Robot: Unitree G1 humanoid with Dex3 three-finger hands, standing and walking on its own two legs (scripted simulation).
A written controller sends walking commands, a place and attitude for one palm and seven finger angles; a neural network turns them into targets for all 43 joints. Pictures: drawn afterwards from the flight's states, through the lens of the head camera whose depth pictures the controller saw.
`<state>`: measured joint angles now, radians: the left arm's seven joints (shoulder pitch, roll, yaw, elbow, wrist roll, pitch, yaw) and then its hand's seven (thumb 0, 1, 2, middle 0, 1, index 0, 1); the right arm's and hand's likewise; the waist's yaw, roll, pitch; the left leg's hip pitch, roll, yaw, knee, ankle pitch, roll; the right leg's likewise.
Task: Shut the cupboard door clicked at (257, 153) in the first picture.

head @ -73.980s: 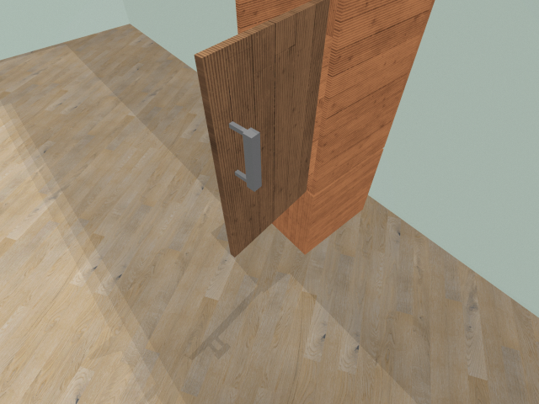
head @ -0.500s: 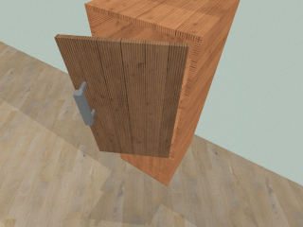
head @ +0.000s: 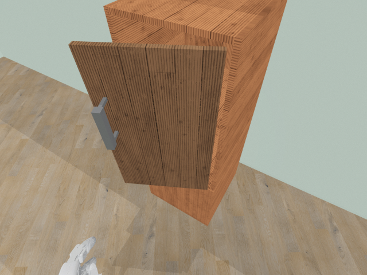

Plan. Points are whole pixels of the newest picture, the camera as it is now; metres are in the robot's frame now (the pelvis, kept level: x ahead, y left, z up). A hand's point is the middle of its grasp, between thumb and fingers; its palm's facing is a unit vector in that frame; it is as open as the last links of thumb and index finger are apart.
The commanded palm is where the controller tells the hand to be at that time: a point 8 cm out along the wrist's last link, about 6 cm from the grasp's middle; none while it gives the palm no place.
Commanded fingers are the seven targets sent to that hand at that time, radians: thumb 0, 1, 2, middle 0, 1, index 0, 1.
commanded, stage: raise the hand and make a fist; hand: left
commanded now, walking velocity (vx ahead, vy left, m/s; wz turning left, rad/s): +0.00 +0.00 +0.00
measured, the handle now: (107, 124) +0.49 +0.23 +0.04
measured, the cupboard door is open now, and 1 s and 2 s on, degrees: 26 26 26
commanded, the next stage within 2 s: bring the fist close to the handle in 1.78 s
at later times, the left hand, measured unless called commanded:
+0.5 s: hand (101, 271) +0.15 +0.17 -0.02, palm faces -0.08 -1.00 -0.03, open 5.1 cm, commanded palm +0.13 +0.23 -0.02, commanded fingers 0.00 0.90 0.90 -0.79 -0.94 -0.79 -0.94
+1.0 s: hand (86, 245) +0.18 +0.20 +0.01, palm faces -0.05 -1.00 -0.04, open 3.2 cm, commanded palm +0.16 +0.26 +0.02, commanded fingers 0.00 0.90 0.90 -1.25 -1.44 -1.25 -1.44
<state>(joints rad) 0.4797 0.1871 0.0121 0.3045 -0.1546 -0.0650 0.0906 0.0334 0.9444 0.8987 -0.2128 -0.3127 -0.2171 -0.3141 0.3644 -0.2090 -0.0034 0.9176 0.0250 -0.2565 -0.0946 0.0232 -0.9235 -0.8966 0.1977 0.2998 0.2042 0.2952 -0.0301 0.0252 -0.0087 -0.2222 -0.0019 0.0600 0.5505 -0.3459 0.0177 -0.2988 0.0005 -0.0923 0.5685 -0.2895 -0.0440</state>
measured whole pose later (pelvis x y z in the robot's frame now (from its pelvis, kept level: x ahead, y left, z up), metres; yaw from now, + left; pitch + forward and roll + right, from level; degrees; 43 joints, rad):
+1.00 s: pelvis -0.02 +0.03 -0.06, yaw +1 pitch +12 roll -2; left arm 0.47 0.26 0.10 -0.18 -0.25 -0.31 -0.24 0.02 0.90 0.90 -1.07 -1.24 -1.07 -1.25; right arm 0.28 -0.25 0.00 0.45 0.03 -0.20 -0.05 0.02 -0.90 -0.90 0.20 0.30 0.20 0.30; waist 0.00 0.02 -0.12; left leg -0.70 0.00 0.04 1.03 -0.54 0.06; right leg -0.73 -0.03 -0.12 0.97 -0.43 -0.01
